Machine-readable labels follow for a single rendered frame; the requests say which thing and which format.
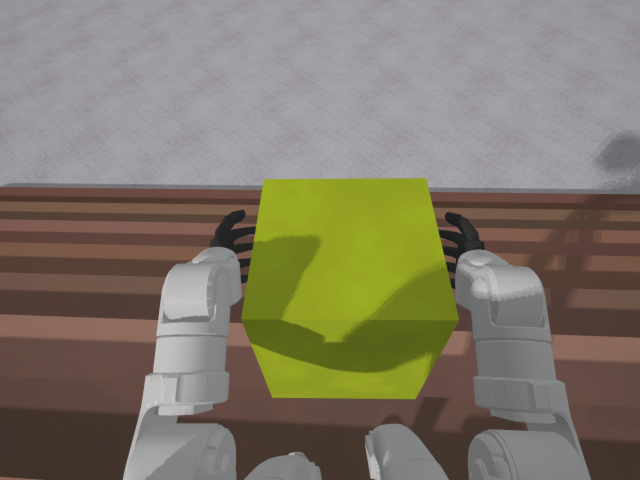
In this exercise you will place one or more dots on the right robot hand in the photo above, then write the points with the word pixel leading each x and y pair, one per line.
pixel 467 241

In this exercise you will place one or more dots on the carton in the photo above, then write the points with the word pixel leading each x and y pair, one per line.
pixel 348 292

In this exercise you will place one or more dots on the right robot forearm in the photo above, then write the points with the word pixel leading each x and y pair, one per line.
pixel 516 373

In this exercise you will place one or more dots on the robot right thigh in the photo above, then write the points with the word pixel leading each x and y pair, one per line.
pixel 394 452

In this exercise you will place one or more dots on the left robot hand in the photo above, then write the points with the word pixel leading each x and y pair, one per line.
pixel 225 237

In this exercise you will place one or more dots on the robot right upper arm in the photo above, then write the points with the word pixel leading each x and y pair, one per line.
pixel 523 455

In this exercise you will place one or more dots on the robot thigh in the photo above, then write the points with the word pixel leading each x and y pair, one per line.
pixel 394 452
pixel 286 467

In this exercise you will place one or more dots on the robot left thigh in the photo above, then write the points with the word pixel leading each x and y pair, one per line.
pixel 286 467

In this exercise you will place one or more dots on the robot left upper arm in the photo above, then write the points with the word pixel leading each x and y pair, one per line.
pixel 183 451

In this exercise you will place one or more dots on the left robot forearm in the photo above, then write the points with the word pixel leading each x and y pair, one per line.
pixel 189 365

